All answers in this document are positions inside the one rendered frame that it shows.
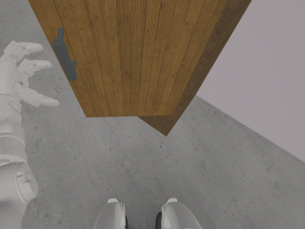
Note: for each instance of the robot thigh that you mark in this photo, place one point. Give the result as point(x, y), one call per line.
point(175, 215)
point(111, 216)

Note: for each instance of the right robot thigh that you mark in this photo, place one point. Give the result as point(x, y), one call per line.
point(175, 215)

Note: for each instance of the cupboard door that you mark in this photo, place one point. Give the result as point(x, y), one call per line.
point(133, 57)

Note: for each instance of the handle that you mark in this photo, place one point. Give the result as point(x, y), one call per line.
point(69, 66)

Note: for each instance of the left robot thigh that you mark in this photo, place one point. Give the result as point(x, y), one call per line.
point(111, 216)

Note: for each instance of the left robot upper arm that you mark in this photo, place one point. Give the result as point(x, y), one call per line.
point(18, 187)

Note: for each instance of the robot left hand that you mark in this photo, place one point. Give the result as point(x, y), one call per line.
point(10, 75)

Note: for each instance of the left robot forearm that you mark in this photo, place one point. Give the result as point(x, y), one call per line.
point(12, 134)

